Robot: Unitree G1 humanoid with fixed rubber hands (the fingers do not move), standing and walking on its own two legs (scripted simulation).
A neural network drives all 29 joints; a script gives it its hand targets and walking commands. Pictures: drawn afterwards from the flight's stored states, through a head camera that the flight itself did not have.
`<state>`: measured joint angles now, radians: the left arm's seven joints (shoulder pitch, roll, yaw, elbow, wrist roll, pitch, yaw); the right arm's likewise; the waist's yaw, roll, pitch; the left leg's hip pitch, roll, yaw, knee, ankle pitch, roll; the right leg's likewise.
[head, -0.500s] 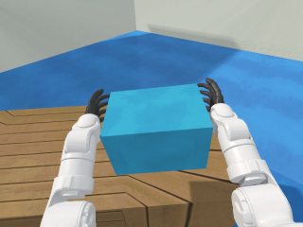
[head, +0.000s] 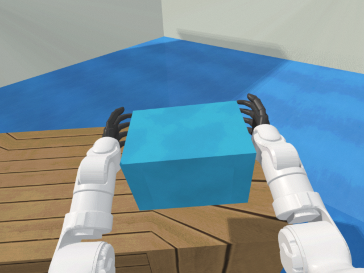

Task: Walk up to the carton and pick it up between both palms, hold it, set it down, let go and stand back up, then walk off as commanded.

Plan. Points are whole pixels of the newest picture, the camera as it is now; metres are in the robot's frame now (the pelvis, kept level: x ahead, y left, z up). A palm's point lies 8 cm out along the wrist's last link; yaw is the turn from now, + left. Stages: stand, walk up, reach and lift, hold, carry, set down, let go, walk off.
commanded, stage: hold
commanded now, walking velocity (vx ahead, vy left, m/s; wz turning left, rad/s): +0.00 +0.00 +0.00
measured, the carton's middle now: (188, 155) +0.34 -0.01 +0.15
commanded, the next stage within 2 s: set down in 0.86 s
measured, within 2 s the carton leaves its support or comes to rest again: neither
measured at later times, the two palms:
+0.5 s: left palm (112, 141) +0.36 +0.15 +0.18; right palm (259, 127) +0.37 -0.17 +0.19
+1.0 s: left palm (111, 141) +0.36 +0.15 +0.18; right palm (259, 128) +0.36 -0.17 +0.19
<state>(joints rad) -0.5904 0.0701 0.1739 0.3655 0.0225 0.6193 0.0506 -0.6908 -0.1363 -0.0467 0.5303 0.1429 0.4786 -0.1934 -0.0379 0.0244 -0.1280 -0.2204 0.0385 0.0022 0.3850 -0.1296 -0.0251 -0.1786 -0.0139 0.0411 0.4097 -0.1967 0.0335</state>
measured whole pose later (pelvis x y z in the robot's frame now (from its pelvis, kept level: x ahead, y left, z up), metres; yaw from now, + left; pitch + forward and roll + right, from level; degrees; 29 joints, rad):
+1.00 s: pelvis +0.00 +0.00 +0.00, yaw +0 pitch -3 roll +0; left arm -0.59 0.07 0.17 0.36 0.02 0.62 0.04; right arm -0.67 -0.14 -0.05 0.49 0.14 0.50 -0.20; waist -0.04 0.02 -0.11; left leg -0.20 0.04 0.00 0.38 -0.13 -0.03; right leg -0.15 -0.01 0.04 0.39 -0.19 0.03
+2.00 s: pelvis +0.02 +0.00 +0.00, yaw +0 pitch -4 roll +0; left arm -0.60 0.07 0.26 0.63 0.11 0.23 -0.10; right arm -0.51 0.02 -0.17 0.64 0.04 0.04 -0.21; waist -0.04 -0.03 0.01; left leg -0.13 0.03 0.00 0.32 -0.13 -0.03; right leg -0.07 -0.02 0.04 0.32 -0.19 0.03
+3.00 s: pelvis +0.04 +0.01 +0.00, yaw +0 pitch +4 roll +0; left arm -0.75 0.13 0.26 1.12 0.11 -0.12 -0.15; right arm -0.51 0.10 -0.36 0.94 -0.13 -0.31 -0.22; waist -0.04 -0.04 -0.01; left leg -0.25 0.03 0.01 0.34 -0.15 -0.02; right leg -0.19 -0.03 0.04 0.32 -0.19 0.04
